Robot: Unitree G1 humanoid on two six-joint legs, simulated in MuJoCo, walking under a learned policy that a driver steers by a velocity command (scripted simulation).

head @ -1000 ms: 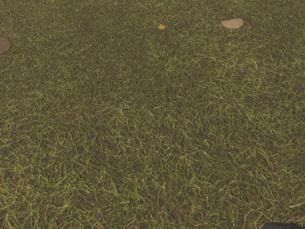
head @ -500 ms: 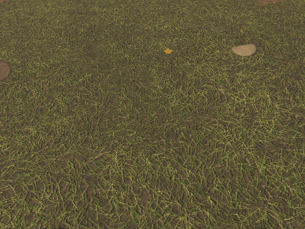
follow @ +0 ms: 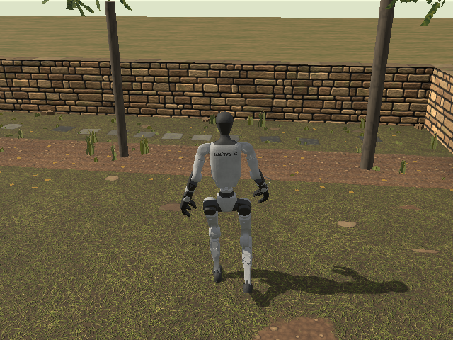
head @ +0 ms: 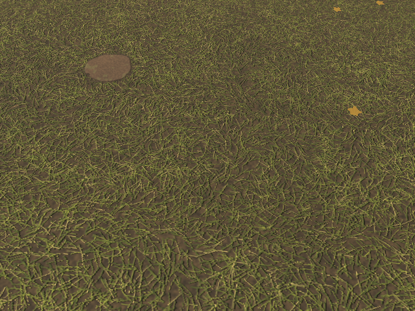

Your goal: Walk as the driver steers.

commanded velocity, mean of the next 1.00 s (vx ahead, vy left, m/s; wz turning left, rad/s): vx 0.50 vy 0.00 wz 0.31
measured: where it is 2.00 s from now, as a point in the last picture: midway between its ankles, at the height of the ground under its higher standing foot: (192, 168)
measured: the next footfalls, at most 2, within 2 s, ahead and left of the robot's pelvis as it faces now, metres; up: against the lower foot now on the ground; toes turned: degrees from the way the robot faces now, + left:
right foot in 0.42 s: +0.44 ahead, -0.09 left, +0.00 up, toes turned +18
left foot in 0.92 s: +0.59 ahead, +0.23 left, +0.00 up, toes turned +19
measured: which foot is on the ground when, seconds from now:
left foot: down 0.00-0.44, up 0.46-0.90, down 0.92-1.00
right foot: up 0.00-0.40, down 0.42-0.94, up 0.96-1.00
